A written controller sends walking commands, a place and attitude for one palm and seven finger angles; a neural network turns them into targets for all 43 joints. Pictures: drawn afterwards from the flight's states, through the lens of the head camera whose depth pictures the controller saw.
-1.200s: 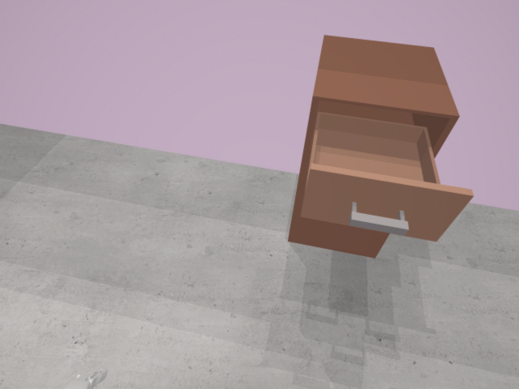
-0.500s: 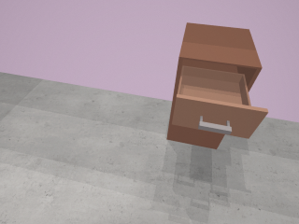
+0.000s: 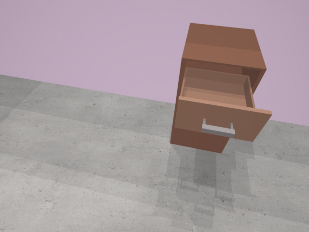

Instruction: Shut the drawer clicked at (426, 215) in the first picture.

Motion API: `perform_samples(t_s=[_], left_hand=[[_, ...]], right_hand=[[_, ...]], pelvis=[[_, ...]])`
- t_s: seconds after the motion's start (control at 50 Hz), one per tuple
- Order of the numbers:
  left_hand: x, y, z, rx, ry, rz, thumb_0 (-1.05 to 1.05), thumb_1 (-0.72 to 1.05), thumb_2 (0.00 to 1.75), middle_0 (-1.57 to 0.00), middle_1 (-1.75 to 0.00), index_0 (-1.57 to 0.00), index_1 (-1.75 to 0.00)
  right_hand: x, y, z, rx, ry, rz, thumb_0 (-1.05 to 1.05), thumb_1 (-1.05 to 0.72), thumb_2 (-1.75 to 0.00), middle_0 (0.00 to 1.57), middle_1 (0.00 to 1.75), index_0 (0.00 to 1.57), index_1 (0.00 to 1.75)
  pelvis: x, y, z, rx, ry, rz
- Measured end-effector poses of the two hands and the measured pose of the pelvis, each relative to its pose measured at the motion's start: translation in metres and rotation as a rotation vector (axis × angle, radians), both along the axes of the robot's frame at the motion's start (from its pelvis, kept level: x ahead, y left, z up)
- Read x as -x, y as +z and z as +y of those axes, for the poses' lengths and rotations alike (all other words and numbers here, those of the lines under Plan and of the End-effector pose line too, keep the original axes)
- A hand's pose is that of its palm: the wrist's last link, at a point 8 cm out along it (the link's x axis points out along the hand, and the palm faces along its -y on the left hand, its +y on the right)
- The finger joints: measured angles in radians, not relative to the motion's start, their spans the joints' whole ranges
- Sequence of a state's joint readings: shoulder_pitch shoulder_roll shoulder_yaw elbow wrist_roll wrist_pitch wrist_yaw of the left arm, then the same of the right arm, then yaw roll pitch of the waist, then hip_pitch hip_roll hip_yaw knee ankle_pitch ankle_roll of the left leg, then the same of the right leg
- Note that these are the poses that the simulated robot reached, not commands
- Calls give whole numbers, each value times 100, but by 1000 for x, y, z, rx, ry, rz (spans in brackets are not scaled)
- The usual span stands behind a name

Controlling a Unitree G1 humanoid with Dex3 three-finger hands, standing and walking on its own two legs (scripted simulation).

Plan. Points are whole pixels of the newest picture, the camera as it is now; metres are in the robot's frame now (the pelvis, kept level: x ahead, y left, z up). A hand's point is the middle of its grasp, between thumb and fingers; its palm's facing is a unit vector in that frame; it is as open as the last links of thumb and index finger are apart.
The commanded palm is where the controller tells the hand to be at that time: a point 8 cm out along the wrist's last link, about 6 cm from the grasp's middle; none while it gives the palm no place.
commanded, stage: look at it before walking up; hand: left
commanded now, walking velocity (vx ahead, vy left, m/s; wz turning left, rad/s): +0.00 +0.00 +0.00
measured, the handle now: (217, 126) +0.54 -0.23 -0.12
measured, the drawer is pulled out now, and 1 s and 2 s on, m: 0.29 0.29 0.29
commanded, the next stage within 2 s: walk to a spot facing it in 0.24 s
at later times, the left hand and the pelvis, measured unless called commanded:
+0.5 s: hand out of the picture +0.06 +0.23 -0.17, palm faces -0.03 -0.95 -0.30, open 7.4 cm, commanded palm none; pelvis +0.00 +0.00 +0.00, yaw -2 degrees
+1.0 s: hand out of the picture +0.07 +0.14 -0.16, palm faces -0.22 -0.94 -0.26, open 7.4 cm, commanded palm none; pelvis -0.01 -0.04 +0.00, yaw -18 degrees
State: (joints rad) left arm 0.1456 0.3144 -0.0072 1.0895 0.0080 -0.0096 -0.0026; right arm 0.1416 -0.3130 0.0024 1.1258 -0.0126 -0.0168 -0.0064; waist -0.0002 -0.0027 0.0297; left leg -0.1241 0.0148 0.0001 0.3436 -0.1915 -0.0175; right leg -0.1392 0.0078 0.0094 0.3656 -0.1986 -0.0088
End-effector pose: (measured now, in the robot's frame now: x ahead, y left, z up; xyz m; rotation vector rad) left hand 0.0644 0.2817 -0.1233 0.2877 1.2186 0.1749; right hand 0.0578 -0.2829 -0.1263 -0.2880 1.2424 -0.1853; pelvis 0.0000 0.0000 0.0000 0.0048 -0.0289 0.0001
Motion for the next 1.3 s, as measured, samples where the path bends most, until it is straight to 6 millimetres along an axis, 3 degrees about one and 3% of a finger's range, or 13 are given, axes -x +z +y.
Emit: perform_samples(t_s=[0.5,0.66,0.8,0.94,1.08,1.2,1.3], left_hand=[[6,-8,-6,10,11,59,1,91,90,-20,-30,-20,-30],[1,-22,-28,36,-54,95,1,91,90,-20,-30,-20,-30],[-9,-23,-63,22,-113,56,1,91,90,-20,-30,-20,-30],[-3,-7,-86,36,-149,93,0,91,90,-20,-30,-20,-30],[-19,-5,-90,45,-215,90,1,91,90,-20,-30,-20,-30],[-44,-9,-81,52,-282,69,1,91,90,-20,-30,-20,-30],[-71,-17,-64,59,-348,60,1,91,90,-20,-30,-20,-30]], right_hand=[[-4,-6,11,-13,-31,-5,1,-91,-89,21,29,20,30],[22,-23,20,-62,-137,-28,1,-91,-89,21,29,20,30],[51,-51,0,-110,-227,-2,1,-90,-89,21,30,20,30],[56,-26,-19,-97,-287,-31,1,-91,-89,20,29,20,30],[56,-14,-28,-56,-350,-90,1,-91,-89,20,29,20,30],[55,-4,-19,-29,-394,-132,1,-91,-89,20,29,20,30],[55,5,2,-2,-442,-179,1,-91,-89,20,29,20,30]], pelvis=[[-5,-3,1,-1,-42,14],[4,-15,-6,-34,-137,7],[11,-29,-29,-25,-203,2],[14,-8,-39,-42,-273,32],[12,-4,-35,-38,-346,46],[10,-5,-21,-30,-416,52],[7,-7,1,-20,-481,61]])
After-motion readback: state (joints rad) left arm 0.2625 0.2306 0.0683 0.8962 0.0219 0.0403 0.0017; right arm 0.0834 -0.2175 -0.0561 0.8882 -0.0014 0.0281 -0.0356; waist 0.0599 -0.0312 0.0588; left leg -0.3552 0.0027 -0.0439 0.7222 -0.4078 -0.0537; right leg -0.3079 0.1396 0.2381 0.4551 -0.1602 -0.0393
